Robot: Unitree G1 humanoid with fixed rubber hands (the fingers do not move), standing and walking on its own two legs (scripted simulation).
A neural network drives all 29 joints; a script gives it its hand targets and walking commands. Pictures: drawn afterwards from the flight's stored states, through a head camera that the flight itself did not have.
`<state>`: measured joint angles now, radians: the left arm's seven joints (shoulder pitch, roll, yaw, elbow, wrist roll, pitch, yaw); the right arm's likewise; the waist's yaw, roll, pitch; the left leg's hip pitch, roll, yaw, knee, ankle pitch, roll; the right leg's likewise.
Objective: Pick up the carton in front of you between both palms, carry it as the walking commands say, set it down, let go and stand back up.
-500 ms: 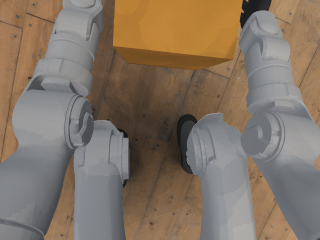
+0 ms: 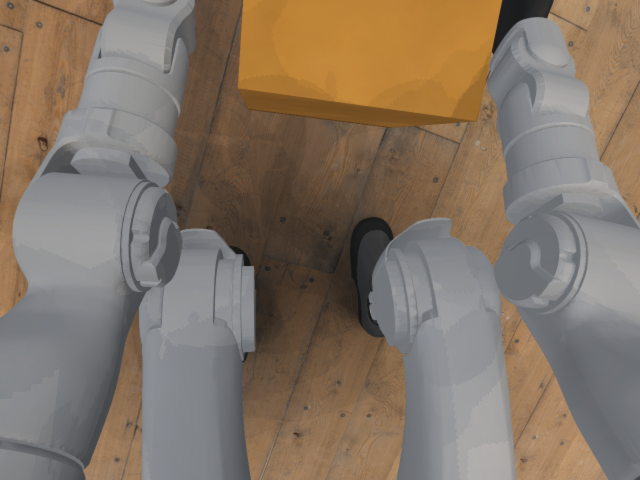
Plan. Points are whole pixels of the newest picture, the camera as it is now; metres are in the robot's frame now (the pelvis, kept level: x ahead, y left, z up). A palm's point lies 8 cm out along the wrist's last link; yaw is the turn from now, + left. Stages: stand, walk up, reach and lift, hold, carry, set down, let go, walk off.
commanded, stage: set down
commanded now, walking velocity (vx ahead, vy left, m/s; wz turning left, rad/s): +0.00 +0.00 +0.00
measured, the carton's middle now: (348, 19) +0.53 -0.05 -0.24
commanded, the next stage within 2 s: let go in 1.24 s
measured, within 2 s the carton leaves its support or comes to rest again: neither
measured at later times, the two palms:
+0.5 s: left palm out of the picture +0.58 +0.15 -0.08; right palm out of the picture +0.51 -0.21 -0.08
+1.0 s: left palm out of the picture +0.58 +0.17 +0.07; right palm out of the picture +0.51 -0.22 +0.07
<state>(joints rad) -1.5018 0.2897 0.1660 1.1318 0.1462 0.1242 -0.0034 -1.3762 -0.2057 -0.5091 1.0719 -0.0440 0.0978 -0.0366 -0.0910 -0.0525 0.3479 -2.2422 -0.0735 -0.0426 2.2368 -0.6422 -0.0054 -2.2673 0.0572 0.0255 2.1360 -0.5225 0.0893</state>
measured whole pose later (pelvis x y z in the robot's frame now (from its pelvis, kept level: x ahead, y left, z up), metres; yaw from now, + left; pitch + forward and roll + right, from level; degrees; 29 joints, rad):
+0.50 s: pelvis +0.00 -0.01 +0.04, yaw +0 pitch +41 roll -2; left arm -1.42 0.44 0.04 1.06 -0.11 0.15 0.05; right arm -1.21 -0.20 -0.27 0.84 0.18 0.12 -0.18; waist -0.11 0.00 0.19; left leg -2.16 -0.05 -0.04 2.08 -0.63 -0.01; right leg -2.21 0.06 0.03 2.00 -0.50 0.06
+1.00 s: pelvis +0.02 +0.00 +0.17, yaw +1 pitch +48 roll -2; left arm -1.28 0.41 0.13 0.96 -0.02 0.21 -0.02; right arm -1.05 -0.15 -0.34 0.69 0.09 0.19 -0.14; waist -0.12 0.02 -0.05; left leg -1.92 -0.06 -0.05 1.59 -0.51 -0.01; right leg -1.95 0.03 0.03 1.52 -0.41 0.05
